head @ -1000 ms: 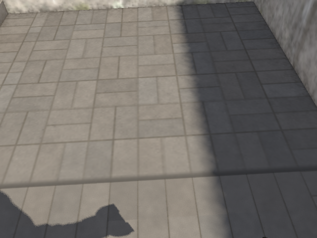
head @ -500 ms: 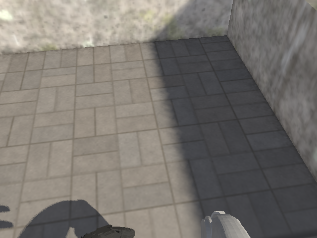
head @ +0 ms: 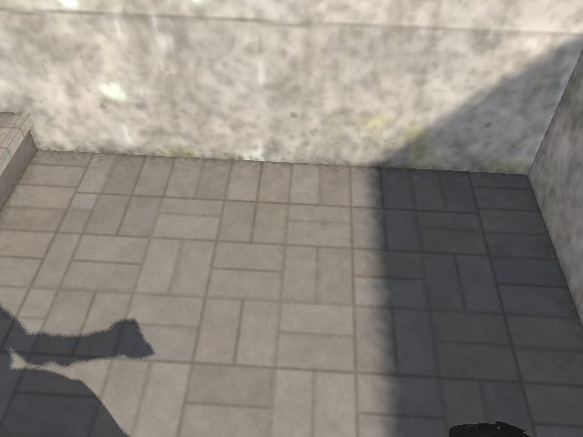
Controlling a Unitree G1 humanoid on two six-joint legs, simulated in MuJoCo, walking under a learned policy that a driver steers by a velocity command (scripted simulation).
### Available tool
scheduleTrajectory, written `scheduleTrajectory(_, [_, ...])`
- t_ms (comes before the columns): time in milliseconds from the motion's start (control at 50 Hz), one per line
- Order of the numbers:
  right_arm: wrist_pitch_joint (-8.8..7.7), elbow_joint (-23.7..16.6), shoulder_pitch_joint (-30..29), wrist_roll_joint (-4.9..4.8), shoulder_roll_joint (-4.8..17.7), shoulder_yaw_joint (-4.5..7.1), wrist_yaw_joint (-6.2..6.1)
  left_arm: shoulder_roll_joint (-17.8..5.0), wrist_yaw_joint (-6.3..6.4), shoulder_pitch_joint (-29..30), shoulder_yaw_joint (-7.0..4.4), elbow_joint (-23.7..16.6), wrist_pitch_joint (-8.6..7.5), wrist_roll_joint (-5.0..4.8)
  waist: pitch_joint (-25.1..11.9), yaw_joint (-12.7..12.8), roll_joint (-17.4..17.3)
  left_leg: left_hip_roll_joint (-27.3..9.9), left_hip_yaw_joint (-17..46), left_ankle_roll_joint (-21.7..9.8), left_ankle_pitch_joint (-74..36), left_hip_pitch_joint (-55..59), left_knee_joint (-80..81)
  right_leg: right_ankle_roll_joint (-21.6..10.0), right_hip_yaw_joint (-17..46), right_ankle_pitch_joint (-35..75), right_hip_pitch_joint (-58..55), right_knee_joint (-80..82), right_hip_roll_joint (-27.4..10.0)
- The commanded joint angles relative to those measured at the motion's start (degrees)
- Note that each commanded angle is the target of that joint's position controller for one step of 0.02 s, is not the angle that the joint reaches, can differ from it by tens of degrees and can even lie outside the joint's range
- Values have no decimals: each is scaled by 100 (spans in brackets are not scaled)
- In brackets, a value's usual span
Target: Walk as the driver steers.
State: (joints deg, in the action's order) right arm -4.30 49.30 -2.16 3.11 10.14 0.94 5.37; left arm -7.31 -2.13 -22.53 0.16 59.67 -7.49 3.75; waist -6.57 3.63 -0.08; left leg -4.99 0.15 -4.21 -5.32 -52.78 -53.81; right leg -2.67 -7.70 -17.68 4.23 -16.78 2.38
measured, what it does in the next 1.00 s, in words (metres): walks ahead, turning left: left foot, then right foot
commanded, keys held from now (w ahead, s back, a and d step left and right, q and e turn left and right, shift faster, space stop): w+q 0.52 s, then w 0.36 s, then w+e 0.12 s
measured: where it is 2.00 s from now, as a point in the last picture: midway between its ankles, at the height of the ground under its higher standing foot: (222, 288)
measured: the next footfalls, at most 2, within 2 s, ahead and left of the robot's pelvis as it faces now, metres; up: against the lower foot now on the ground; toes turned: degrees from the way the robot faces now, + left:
left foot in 0.14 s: +0.27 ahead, +0.14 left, +0.00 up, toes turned +6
right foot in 0.66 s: +0.59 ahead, +0.04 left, +0.00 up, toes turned +25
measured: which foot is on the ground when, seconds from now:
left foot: up 0.00-0.12, down 0.14-0.68, up 0.70-1.00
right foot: down 0.00-0.16, up 0.18-0.64, down 0.66-1.00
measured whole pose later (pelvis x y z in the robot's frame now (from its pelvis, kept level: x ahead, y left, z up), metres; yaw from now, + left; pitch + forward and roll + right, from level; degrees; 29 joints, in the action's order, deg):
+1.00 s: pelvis +0.54 +0.14 +0.01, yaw +22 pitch +3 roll -1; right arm -4.5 40.4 3.4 -0.3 13.8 3.5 -0.4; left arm -13.7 0.0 -21.3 -3.7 51.1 -4.3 -1.3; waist 0.6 5.4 -1.8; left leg -4.6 3.8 0.8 6.6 -36.3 -40.8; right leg -2.4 1.6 -11.4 8.6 -17.1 3.7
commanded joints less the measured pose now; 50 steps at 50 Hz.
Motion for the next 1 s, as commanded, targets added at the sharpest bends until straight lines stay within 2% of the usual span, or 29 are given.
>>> scheduleTrajectory(20, [122,-362,-480,-56,188,102,-81,-810,-35,-97,-197,-146,-127,-84,752,-209,415,42,-16,59,-83,658,1259,-843,379,3930,-487,751,-1644])
scheduleTrajectory(100, [65,-430,-574,-90,409,302,-181,-942,7,-245,-311,-92,-27,-73,617,-292,480,443,-371,-121,907,1371,2106,-673,10,5605,-1700,143,-1823])
scheduleTrajectory(140, [-81,-393,-205,-232,688,457,-291,-1096,78,-201,-369,-160,70,-28,260,-506,377,899,-592,-417,591,2741,2524,-480,-284,6425,-1530,-724,-1638])
scheduleTrajectory(160, [-149,-220,513,-238,915,560,-402,-1003,125,-343,-355,-221,55,65,-292,-583,313,864,-235,-707,31,4270,1974,-236,-296,5848,-739,-1585,-1406])
scheduleTrajectory(180, [-192,-25,1584,-197,1036,529,-467,-557,205,-1043,-186,-381,3,88,-1592,-539,-567,8,1233,-1675,-499,7291,1652,406,-95,3987,1462,-3145,-954])
scheduleTrajectory(200, [-143,462,3030,-67,1140,543,-539,-481,14,-576,-90,-473,-12,125,-1892,-1162,-1144,-1002,3426,-2222,-140,8452,2988,692,306,-1025,2882,-4363,84])
scheduleTrajectory(220, [-169,769,3566,41,1122,645,-555,-757,-123,638,-241,-781,63,-76,-895,-1590,-612,-848,3398,-1633,830,8216,3555,394,1155,-1154,4047,-5335,27])
scheduleTrajectory(240, [-228,714,2906,-33,1230,711,-549,-899,-88,1144,-306,-869,51,-87,87,-1347,-438,-721,3015,-1353,1130,7037,3692,192,1381,-660,4471,-5796,-290])
scheduleTrajectory(260, [-230,667,2438,-73,922,627,-529,-897,-9,1059,-311,-864,24,24,91,-979,-369,-625,2717,-1369,812,6056,3772,7,1479,-307,4000,-5775,-501])
scheduleTrajectory(280, [-222,623,2036,-138,530,497,-473,-561,39,1020,-235,-820,22,142,148,-637,-125,-541,2403,-1376,486,5226,3887,-121,1488,-2,3563,-5549,-689])
scheduleTrajectory(300, [-176,81,1306,-555,556,439,-475,-1194,326,1558,-483,-1408,-161,-650,518,-336,-86,-533,2559,-1382,141,4464,4181,129,1228,131,3426,-5748,-577])
scheduleTrajectory(320, [-148,22,1141,-548,597,409,-471,-1163,402,1433,-492,-1401,-195,-642,388,-180,34,-507,2406,-1346,280,4291,4183,186,1312,167,3417,-5539,-717])
scheduleTrajectory(340, [-117,-76,1187,-476,699,412,-496,-1054,433,1262,-500,-1408,-166,-537,358,-116,67,-482,2259,-1291,500,4116,4179,248,1300,211,3461,-5180,-799])
scheduleTrajectory(420, [-30,-218,1818,-324,998,478,-657,-732,467,2065,-430,-1689,1,-277,611,-408,-110,-12,1742,-1036,668,3072,4254,457,1014,1547,3108,-3264,-661])
scheduleTrajectory(520, [-7,-137,2520,-498,969,487,-655,-854,390,3032,-399,-2070,9,-423,605,-820,-413,97,1982,-794,1054,3505,4003,487,1102,2429,2592,-1621,-249])
scheduleTrajectory(580, [52,-51,2760,-475,876,474,-704,-1023,274,3262,-403,-2205,-70,-441,612,-888,-427,-147,2296,-767,945,4548,3416,395,1202,2173,2804,-1052,-253])
scheduleTrajectory(620, [95,-102,2704,-423,985,524,-738,-1159,217,3066,-438,-2189,-152,-433,534,-756,-579,-203,2389,-728,211,4881,2958,226,1097,1732,2439,-783,-186])
scheduleTrajectory(640, [102,-171,2616,-421,981,525,-735,-1266,236,2640,-496,-2091,-178,-403,319,-537,-613,-23,2305,-648,-662,4920,2548,55,969,1626,1799,-578,-87])
scheduleTrajectory(660, [70,-301,2393,-391,896,494,-701,-1451,261,1838,-571,-1921,-196,-331,-233,-149,-613,174,2097,-516,-1256,4544,1752,-261,1176,1805,532,-863,-402])
scheduleTrajectory(680, [21,-462,2264,-273,729,431,-675,-1762,289,691,-656,-1771,-166,-295,-1010,308,-68,554,1609,-290,-78,3561,223,-695,2110,2228,-1142,-1161,-1277])
scheduleTrajectory(700, [-45,-356,3299,-463,467,335,-628,-1994,248,109,-752,-1476,-79,-336,-1583,25,1992,1282,1096,165,3326,1588,-1470,-1810,4518,1305,-2852,-706,-2464])
scheduleTrajectory(720, [-76,-283,3172,-520,907,390,-633,-1511,248,212,-658,-1530,-16,-474,-1156,105,1508,887,1185,182,3722,773,-2176,-1709,5174,-114,-2655,-270,-2526])
scheduleTrajectory(740, [-81,-456,2340,-507,1167,454,-621,-1219,283,623,-586,-1629,39,-486,-290,212,779,682,1082,231,3144,496,-2379,-1431,4382,-233,-1857,-111,-2252])
scheduleTrajectory(760, [-83,-601,1824,-433,1073,439,-631,-1212,276,1000,-537,-1698,89,-413,184,56,121,437,789,243,2690,659,-2235,-1261,3765,250,-969,60,-2018])
scheduleTrajectory(780, [-90,-714,1592,-328,989,452,-642,-1174,240,1167,-515,-1683,99,-378,461,-90,-22,260,667,264,2467,815,-1905,-1212,3391,846,-340,196,-1825])
scheduleTrajectory(800, [-80,-766,1618,-310,881,456,-634,-1074,210,1229,-458,-1663,95,-325,482,-266,90,112,615,268,2372,1137,-1650,-1127,3014,1265,72,321,-1612])
scheduleTrajectory(840, [-53,-830,1675,-355,650,411,-624,-984,158,1152,-427,-1551,94,-354,443,-380,404,15,442,316,2384,1387,-1098,-1120,2561,1782,387,475,-1396])
scheduleTrajectory(920, [-69,-1154,861,-274,435,274,-607,-1439,222,883,-547,-1421,164,-462,473,-245,401,2,179,462,1485,1840,635,-1092,1964,2224,851,634,-1204])
scheduleTrajectory(1000, [-108,-1341,235,-378,600,266,-545,-1605,235,412,-586,-1292,249,-570,560,-39,449,302,168,581,753,2429,1799,-1012,1983,1777,901,479,-1181])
